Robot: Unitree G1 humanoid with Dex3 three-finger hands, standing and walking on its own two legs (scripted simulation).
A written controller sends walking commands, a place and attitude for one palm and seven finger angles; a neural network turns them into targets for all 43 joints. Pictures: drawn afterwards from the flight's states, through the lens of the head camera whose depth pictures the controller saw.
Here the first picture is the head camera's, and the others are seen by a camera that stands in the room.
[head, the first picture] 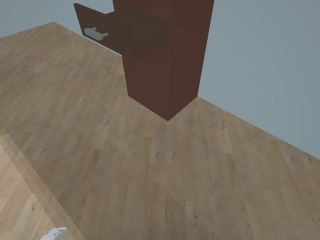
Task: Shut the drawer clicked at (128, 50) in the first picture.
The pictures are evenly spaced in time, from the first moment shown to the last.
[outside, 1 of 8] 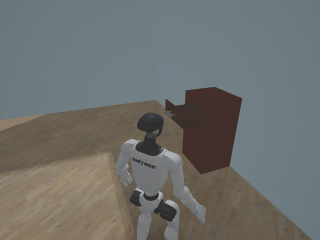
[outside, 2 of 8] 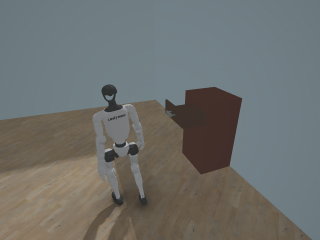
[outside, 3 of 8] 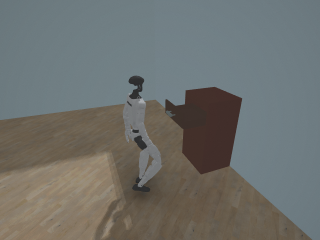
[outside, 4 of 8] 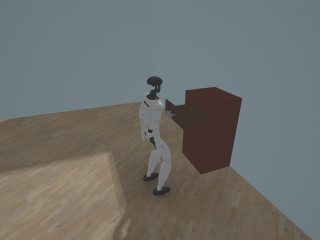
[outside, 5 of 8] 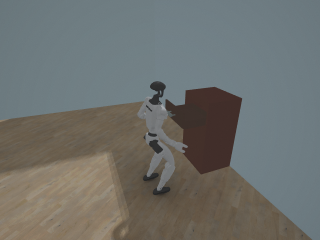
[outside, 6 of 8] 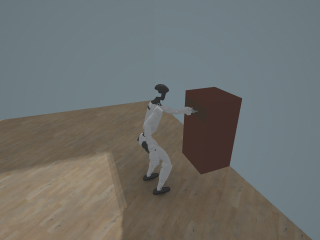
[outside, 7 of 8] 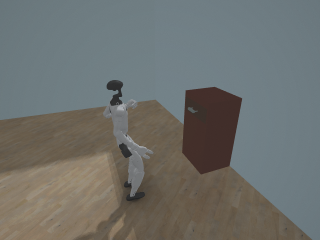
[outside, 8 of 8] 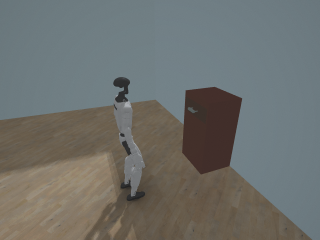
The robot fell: no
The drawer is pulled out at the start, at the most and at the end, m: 0.29 0.29 0.00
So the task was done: yes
